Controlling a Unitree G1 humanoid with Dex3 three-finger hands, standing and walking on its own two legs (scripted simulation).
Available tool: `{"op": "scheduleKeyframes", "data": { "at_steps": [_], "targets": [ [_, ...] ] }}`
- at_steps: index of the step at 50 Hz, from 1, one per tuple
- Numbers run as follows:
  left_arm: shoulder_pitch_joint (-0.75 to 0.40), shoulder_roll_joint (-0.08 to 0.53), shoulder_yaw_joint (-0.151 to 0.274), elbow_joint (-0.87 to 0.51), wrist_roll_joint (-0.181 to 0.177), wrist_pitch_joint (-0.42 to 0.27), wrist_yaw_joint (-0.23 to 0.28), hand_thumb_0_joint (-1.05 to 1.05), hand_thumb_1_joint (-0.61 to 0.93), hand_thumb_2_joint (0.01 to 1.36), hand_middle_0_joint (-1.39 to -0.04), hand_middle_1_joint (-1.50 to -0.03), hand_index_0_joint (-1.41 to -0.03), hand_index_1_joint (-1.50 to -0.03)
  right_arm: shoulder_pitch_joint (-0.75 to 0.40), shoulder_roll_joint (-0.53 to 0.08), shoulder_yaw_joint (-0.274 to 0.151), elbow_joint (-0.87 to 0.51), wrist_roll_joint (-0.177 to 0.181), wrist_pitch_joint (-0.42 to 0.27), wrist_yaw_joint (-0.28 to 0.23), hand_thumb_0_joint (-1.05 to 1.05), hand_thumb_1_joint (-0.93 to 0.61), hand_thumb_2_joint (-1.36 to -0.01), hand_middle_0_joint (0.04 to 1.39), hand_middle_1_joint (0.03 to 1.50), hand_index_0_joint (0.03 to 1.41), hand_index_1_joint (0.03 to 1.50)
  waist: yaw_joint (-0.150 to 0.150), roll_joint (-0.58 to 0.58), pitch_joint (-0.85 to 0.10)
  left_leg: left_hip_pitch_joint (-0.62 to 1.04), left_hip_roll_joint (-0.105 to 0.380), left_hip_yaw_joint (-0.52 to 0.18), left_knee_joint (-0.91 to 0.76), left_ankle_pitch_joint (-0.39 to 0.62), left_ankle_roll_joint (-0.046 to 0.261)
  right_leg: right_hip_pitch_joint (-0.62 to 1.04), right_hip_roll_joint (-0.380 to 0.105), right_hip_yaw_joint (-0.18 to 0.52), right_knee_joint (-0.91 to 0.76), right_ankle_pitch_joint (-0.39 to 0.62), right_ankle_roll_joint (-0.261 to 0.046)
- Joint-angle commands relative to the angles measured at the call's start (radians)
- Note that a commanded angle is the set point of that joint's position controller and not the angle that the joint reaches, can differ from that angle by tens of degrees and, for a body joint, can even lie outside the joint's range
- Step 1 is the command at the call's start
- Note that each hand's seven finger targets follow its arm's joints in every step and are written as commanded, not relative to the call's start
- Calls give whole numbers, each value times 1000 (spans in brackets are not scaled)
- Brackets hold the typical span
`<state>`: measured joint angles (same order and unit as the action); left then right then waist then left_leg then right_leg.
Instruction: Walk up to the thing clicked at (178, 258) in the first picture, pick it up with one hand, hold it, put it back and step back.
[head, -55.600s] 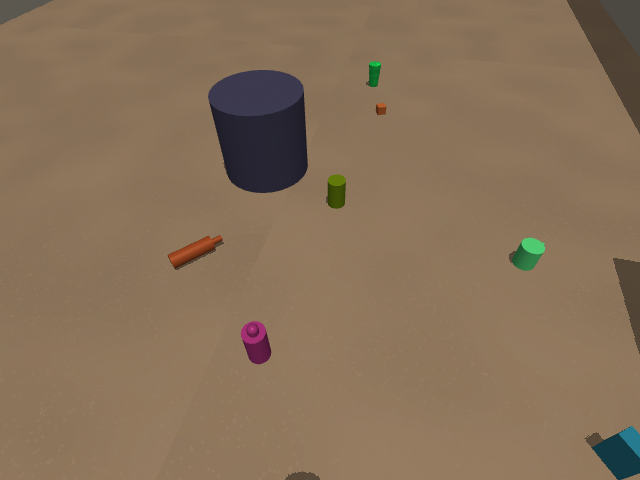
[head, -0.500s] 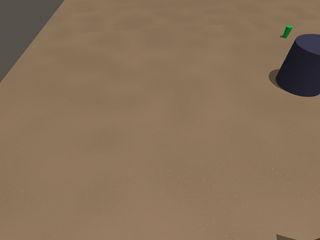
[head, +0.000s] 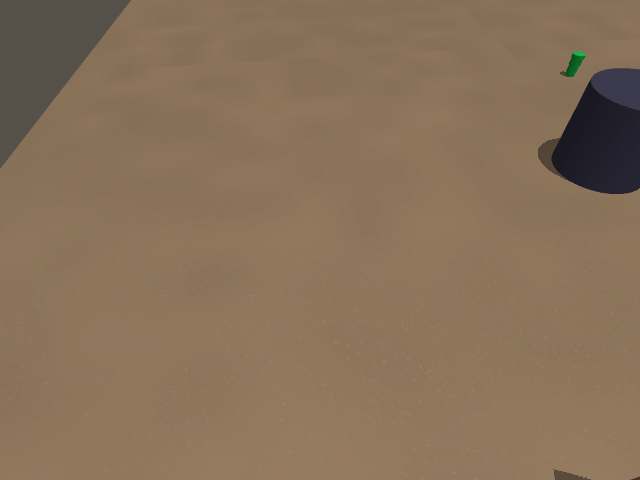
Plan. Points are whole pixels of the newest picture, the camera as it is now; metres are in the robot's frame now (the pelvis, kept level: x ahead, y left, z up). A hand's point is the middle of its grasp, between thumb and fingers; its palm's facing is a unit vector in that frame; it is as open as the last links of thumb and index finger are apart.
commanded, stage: stand
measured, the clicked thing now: out of the picture +1.05 -1.37 -0.75
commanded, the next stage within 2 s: walk up in 0.28 s
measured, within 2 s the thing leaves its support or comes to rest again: neither
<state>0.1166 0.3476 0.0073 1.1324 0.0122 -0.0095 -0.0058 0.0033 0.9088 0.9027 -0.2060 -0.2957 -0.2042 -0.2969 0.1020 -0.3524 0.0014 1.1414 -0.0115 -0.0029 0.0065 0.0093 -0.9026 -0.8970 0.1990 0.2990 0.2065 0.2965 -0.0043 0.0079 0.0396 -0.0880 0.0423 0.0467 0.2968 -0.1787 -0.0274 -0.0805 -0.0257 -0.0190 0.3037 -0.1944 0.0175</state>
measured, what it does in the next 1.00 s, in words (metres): walks ahead: right foot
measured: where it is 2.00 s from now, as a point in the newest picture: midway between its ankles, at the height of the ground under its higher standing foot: (326, 362)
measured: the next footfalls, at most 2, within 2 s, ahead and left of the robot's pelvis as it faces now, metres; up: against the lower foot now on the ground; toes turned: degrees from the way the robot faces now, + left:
right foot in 0.96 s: +0.37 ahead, -0.09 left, +0.00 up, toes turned -4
left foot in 1.36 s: +0.51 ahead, +0.17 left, +0.00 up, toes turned +7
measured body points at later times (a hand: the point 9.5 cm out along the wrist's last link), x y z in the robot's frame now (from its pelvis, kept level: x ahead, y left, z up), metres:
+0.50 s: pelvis +0.03 +0.02 -0.01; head +0.03 +0.03 +0.44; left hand +0.06 +0.35 -0.14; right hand +0.10 -0.31 -0.13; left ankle +0.04 +0.14 -0.74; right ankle -0.02 -0.13 -0.75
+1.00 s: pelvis +0.22 +0.02 -0.03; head +0.24 +0.01 +0.41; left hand +0.37 +0.33 -0.13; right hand +0.22 -0.30 -0.16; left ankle +0.08 +0.15 -0.73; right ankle +0.33 -0.09 -0.75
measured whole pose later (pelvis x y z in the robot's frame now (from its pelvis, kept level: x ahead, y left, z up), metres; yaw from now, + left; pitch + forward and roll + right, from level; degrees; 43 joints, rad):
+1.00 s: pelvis +0.22 +0.02 -0.03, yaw +0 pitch -4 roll +0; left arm 0.13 0.38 0.07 0.88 0.02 -0.05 -0.09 0.01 0.91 0.90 -0.20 -0.30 -0.20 -0.30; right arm 0.39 -0.40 -0.06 0.90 -0.01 -0.04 0.03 0.01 -0.90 -0.90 0.20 0.30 0.21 0.30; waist -0.05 0.04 0.11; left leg -0.04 0.07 0.05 0.78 -0.51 0.02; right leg -0.39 -0.02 -0.07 0.64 -0.17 -0.04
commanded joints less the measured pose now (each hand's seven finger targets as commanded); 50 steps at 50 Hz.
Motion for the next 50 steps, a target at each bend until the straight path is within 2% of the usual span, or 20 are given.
{"op": "scheduleKeyframes", "data": {
  "at_steps": [1, 13, 14, 15, 17, 19, 20, 24, 26, 27, 28, 29, 31, 35, 39, 44, 47, 48, 49, 50],
  "targets": [
    [-39, 224, 37, -61, -2, -21, 18, 0, 900, 900, -200, -300, -200, -300, -43, -213, -44, -63, 2, -23, -13, 0, -900, -900, 200, 300, 200, 300, 0, -24, -70, 42, 108, -88, -28, 171, 39, -21, -113, 82, -47, 188, -34],
    [-35, 220, 33, -61, -2, -23, 19, 0, 900, 900, -200, -300, -200, -300, -39, -210, -41, -64, 2, -23, -12, 0, -900, -900, 200, 300, 200, 300, 3, -11, -56, 25, 107, -90, -27, 179, 40, -14, -116, 78, -49, 194, -29],
    [28, 305, 93, -113, 15, -35, -10, 0, 900, 900, -200, -300, -200, -300, 26, -288, -101, -121, -11, -37, 11, 0, -900, -900, 200, 300, 200, 300, 7, -31, -162, 31, 59, -83, 79, -307, 110, 30, -52, 66, 34, -289, -71],
    [44, 307, 100, -105, 26, -36, -19, 0, 900, 900, -200, -300, -200, -300, 29, -293, -112, -120, -21, -38, 21, 0, -900, -900, 200, 300, 200, 300, 17, -26, -89, -83, 69, -104, 103, -479, 122, -30, -85, 121, 43, -476, -100],
    [49, 305, 114, -136, 26, -39, -33, 0, 900, 900, -200, -300, -200, -300, -67, -257, -110, -180, -23, -36, 35, 0, -900, -900, 200, 300, 200, 300, 55, -50, 97, -345, 49, -87, 181, -437, 104, -65, -152, 235, -3, -561, -147],
    [127, 355, 134, -140, 30, -50, -31, 0, 900, 900, -200, -300, -200, -300, -116, -224, -109, -217, -29, -42, 41, 0, -900, -900, 200, 300, 200, 300, 114, -184, 148, -562, 13, -24, 466, -290, 52, 69, -327, 456, -181, -502, -264],
    [124, 367, 140, -161, 33, -56, -29, 0, 900, 900, -200, -300, -200, -300, -97, -237, -112, -224, -25, -45, 42, 0, -900, -900, 200, 300, 200, 300, 102, -148, 131, -572, 46, -74, 501, -288, 52, 89, -358, 476, -189, -447, -297],
    [-41, 354, 136, -247, 40, -56, -39, 0, 900, 900, -200, -300, -200, -300, 83, -250, -135, -209, -16, -62, 59, 0, -900, -900, 200, 300, 200, 300, -18, -207, 55, -277, 87, -85, 321, -264, 65, -69, -253, 245, -98, -332, -218],
    [-95, 294, 116, -274, 27, -39, -47, 0, 900, 900, -200, -300, -200, -300, 283, -258, -166, -142, -27, -70, 48, 0, -900, -900, 200, 300, 200, 300, -129, -50, 11, 113, -4, 22, 146, -67, 33, -342, -117, 45, 178, -316, -142],
    [-55, 219, 93, -286, 19, -34, -50, 0, 900, 900, -200, -300, -200, -300, 398, -329, -196, -113, -41, -74, 33, 0, -900, -900, 200, 300, 200, 300, -175, 233, -28, 301, 58, -151, 28, -234, 64, -538, 12, -74, 529, -324, -103],
    [-25, 168, 79, -299, 13, -36, -43, 0, 900, 900, -200, -300, -200, -300, 421, -429, -204, -143, -54, -86, 25, 0, -900, -900, 200, 300, 200, 300, -171, 359, -22, 249, 311, -654, -165, -527, 142, -696, 135, 50, 772, -410, -68],
    [-8, 269, 95, -287, 18, -39, -33, 0, 900, 900, -200, -300, -200, -300, 285, -439, -201, -202, -17, -86, 26, 0, -900, -900, 200, 300, 200, 300, -100, 185, 24, 111, 394, -751, -195, -558, 250, -629, 35, 190, 814, -359, -78],
    [69, 289, 96, -235, -7, -43, -37, 0, 900, 900, -200, -300, -200, -300, 168, -336, -157, -255, -8, -92, 22, 0, -900, -900, 200, 300, 200, 300, -11, 47, 50, 93, 296, -455, -103, -357, 237, -593, -17, 186, 791, -209, -68],
    [76, 273, 93, -235, 2, -41, -58, 0, 900, 900, -200, -300, -200, -300, 213, -306, -145, -271, -5, -104, 20, 0, -900, -900, 200, 300, 200, 300, -23, 106, 75, 62, 240, -223, -102, 23, 223, -514, -44, 117, 600, -116, -11],
    [-13, 242, 86, -298, 7, -40, -74, 0, 900, 900, -200, -300, -200, -300, 245, -309, -143, -293, 1, -101, 19, 0, -900, -900, 200, 300, 200, 300, -44, 126, 79, 76, 199, -90, -47, 278, 221, -458, -56, 12, 395, -9, -26],
    [-28, 224, 100, -316, 3, -39, -80, 0, 900, 900, -200, -300, -200, -300, 237, -320, -144, -336, 3, -88, 12, 0, -900, -900, 200, 300, 200, 300, -24, 119, 61, -44, 198, -75, 22, 212, 187, -236, -23, -34, 301, 73, -64],
    [140, 269, 131, -283, 5, -52, -64, 0, 900, 900, -200, -300, -200, -300, 250, -281, -127, -361, 4, -84, 8, 0, -900, -900, 200, 300, 200, 300, 77, -33, -36, -135, 123, -7, 392, 373, 149, 68, 34, -62, 220, -3, -104],
    [261, 335, 160, -271, 14, -60, -51, 0, 900, 900, -200, -300, -200, -300, 302, -233, -106, -369, 8, -86, 10, 0, -900, -900, 200, 300, 200, 300, 129, -186, -106, -290, 45, 35, 678, 227, 111, 228, -89, 138, 154, -144, -147],
    [319, 424, 174, -282, -3, -65, -46, 0, 900, 900, -200, -300, -200, -300, 336, -216, -103, -386, 22, -83, 9, 0, -900, -900, 200, 300, 200, 300, 131, -340, -178, -492, -110, 23, 953, -299, 78, 323, -397, 676, -37, -236, -288],
    [237, 414, 167, -307, -20, -63, -42, 0, 900, 900, -200, -300, -200, -300, 294, -293, -121, -360, 8, -71, -2, 0, -900, -900, 200, 300, 200, 300, 111, -176, -108, -485, -33, -117, 1024, -357, 76, 158, -421, 720, -64, -363, -334]
  ]
}}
